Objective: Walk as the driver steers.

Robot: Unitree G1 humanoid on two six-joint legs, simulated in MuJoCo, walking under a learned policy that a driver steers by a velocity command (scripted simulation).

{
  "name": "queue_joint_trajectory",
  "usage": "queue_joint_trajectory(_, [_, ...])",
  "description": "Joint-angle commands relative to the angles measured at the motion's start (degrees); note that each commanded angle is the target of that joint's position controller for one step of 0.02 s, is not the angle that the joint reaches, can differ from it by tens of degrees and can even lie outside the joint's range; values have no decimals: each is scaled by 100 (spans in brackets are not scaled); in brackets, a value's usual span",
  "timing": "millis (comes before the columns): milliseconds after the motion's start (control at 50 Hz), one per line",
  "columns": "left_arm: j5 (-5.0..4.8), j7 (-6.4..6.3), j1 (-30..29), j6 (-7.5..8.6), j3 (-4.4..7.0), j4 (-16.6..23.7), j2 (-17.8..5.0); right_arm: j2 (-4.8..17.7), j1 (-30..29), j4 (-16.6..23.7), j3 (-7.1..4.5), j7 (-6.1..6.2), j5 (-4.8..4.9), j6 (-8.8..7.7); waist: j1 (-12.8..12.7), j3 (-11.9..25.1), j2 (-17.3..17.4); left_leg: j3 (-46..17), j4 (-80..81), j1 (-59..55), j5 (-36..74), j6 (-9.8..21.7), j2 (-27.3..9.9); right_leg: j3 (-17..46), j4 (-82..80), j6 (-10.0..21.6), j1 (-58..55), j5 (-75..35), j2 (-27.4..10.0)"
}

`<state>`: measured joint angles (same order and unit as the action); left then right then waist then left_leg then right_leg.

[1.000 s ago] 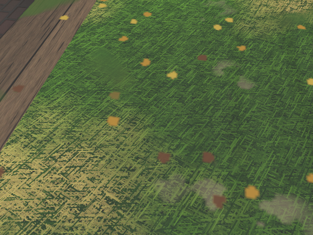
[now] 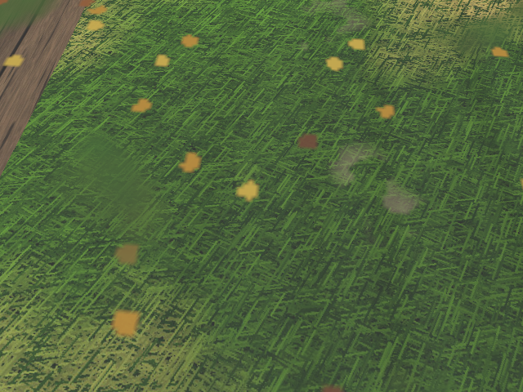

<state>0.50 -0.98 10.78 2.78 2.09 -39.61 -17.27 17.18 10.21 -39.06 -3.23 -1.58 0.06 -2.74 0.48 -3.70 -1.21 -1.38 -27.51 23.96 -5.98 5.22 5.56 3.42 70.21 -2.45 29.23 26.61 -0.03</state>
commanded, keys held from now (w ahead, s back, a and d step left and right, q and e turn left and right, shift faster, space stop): q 0.78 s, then w+q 0.22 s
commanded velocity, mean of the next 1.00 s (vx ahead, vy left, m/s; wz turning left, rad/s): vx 0.08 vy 0.00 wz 0.57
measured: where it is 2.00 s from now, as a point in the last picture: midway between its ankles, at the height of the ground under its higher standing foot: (108, 383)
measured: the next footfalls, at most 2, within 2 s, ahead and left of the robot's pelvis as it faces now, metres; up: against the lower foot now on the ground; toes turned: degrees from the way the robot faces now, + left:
right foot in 0.36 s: +0.19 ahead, -0.14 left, +0.00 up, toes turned +20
left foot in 0.78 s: +0.06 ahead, +0.10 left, +0.00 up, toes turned +30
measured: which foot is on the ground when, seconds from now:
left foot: down 0.00-0.36, up 0.38-0.76, down 0.78-1.00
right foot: up 0.00-0.34, down 0.36-0.78, up 0.80-1.00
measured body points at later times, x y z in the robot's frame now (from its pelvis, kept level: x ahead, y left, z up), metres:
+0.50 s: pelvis +0.10 -0.04 +0.01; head +0.13 -0.05 +0.46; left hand +0.17 +0.27 -0.07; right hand +0.33 -0.28 -0.09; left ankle +0.04 +0.07 -0.66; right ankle +0.15 -0.15 -0.73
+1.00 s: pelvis +0.09 +0.02 +0.02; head +0.09 +0.06 +0.47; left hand +0.06 +0.35 -0.09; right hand +0.33 -0.16 -0.06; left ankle +0.03 +0.08 -0.73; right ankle +0.22 -0.11 -0.66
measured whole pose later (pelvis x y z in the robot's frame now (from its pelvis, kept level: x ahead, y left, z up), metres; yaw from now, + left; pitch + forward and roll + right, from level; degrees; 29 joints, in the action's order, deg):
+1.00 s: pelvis +0.09 +0.02 +0.02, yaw +36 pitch +2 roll -3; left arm 0.0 -0.2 8.6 2.5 5.9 -41.2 -19.1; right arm 15.6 18.9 -36.6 -3.2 0.7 0.2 -0.6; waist 1.2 -0.1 -1.9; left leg -6.0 -22.2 11.7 -12.5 3.6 1.9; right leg 1.8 54.1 -1.7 31.2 13.4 -1.4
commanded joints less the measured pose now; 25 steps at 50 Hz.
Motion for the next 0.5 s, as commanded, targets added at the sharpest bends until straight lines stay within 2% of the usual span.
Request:
queue_joint_trajectory(20, [35, -117, 524, -80, 166, 313, -510, 881, 21, 397, -243, 84, -42, 12, -264, 1064, 483, -1621, 808, -903, 3266, 1142, -1522, 95, -536, -144, 199, -268, -178])
queue_joint_trajectory(60, [68, -178, 468, -125, 162, 299, -469, 984, 54, 380, -282, 149, -11, 61, -251, 1231, 492, -1560, 730, -881, 3293, 1093, -1451, 100, -959, -256, 212, -597, -93])
queue_joint_trajectory(100, [61, -204, 300, -179, 175, 317, -466, 1008, 52, 390, -293, 227, 48, 159, -201, 1347, 529, -1648, 690, -915, 2550, 949, -1366, 180, -1262, -323, 257, -978, -54])
queue_joint_trajectory(140, [30, -203, 16, -216, 185, 385, -447, 981, 11, 431, -285, 297, 85, 265, -114, 1262, 612, -1821, 723, -893, 1344, 766, -1238, 256, -1654, -337, 319, -1260, -10])
queue_joint_trajectory(200, [-5, -165, -386, -181, 194, 497, -421, 974, 30, 477, -290, 364, 71, 379, 41, 1028, 816, -2206, 752, -964, 105, 667, -1168, 373, -2308, -311, 354, -1340, 71])
queue_joint_trajectory(240, [-23, -130, -525, -104, 206, 533, -439, 977, 91, 494, -302, 372, 48, 421, 118, 968, 939, -2443, 631, -1116, 178, 687, -1208, 414, -2699, -270, 232, -1188, 135])
queue_joint_trajectory(300, [-54, -63, -504, 18, 241, 523, -484, 953, 99, 546, -307, 351, 65, 464, 112, 1025, 1030, -2776, 294, -1402, 1121, 665, -1231, 406, -3395, -158, -216, -924, 256])
queue_joint_trajectory(340, [-81, -15, -173, 78, 295, 403, -517, 904, -91, 620, -297, 351, 148, 499, -139, 1019, 1020, -2837, 25, -1356, 1236, 470, -1016, 286, -4611, -5, -971, -1622, 227])
queue_joint_trajectory(360, [-51, -19, -32, 89, 357, 352, -678, 773, -79, 668, -260, 356, 154, 510, -158, 1067, 862, -2706, -250, -985, 578, 251, -783, 457, -5004, 148, -1672, -2323, -185])
queue_joint_trajectory(380, [37, -63, -91, 39, 429, 450, -1040, 446, 271, 671, -172, 331, 70, 507, 87, 1265, -257, -1952, -1322, -313, -1495, -80, -242, 1416, -4955, 658, -2423, -3556, -1401])
queue_joint_trajectory(400, [232, -45, 29, -34, 484, 345, -1213, 645, 191, 856, -229, 314, 112, 457, 125, 993, -1702, -951, -2313, 877, -3233, -426, 441, 2631, -5057, 1655, -2538, -4825, -2240])
queue_joint_trajectory(420, [155, -42, -29, -40, 434, 433, -924, 1118, 399, 709, -374, 290, 7, 414, 60, 1044, -1157, -894, -3507, 1125, -3158, -702, 20, 2571, -4971, 1909, -2535, -4919, -2453])
queue_joint_trajectory(440, [108, -64, -161, -55, 363, 492, -665, 1220, 405, 561, -444, 280, 72, 446, 55, 991, -718, -813, -3963, 1134, -2775, -830, -89, 1934, -4849, 1678, -2446, -4736, -2083])
queue_joint_trajectory(460, [55, -78, -322, -87, 332, 533, -559, 1082, 459, 440, -441, 306, 102, 530, 110, 900, -457, -726, -4195, 1164, -2481, -956, -165, 1431, -4776, 1425, -2393, -4427, -1714])
queue_joint_trajectory(480, [-10, -93, -412, -114, 314, 534, -527, 957, 418, 454, -410, 314, 104, 596, 81, 791, -468, -648, -4382, 1279, -2220, -1045, -224, 1172, -4777, 1356, -2341, -4361, -1596])
queue_joint_trajectory(500, [-1, -109, -430, -153, 305, 527, -552, 757, 374, 479, -354, 289, 131, 631, 72, 720, -533, -467, -4322, 1209, -2044, -1099, -264, 853, -4848, 1325, -2202, -4342, -1428])
Velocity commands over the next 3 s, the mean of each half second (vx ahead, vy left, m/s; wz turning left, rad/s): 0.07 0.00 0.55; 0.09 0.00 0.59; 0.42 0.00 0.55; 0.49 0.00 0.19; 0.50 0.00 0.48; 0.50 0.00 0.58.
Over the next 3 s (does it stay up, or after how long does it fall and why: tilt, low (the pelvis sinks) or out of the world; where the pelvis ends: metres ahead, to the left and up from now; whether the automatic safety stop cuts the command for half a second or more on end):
stays up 0.56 0.88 0.00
